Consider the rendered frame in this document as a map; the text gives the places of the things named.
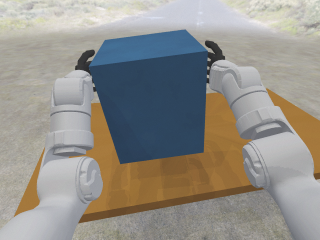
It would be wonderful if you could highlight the carton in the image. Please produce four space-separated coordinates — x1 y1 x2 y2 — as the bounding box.
89 29 208 164

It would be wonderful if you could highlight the right robot forearm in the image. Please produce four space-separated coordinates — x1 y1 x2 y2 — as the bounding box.
209 60 314 173

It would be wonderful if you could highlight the table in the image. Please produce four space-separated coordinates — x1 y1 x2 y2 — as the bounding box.
14 88 320 240

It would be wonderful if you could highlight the left robot forearm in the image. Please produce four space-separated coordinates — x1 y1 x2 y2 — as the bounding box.
36 70 94 198

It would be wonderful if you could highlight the robot right hand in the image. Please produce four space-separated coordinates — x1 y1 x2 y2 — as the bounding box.
205 40 225 84

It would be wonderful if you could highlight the robot left hand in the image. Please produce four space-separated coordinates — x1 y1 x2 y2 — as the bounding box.
75 49 96 92

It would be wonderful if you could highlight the right robot upper arm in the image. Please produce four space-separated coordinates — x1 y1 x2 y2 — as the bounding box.
242 131 320 240

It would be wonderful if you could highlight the left robot upper arm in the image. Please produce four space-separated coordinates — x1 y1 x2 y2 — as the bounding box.
0 156 103 240

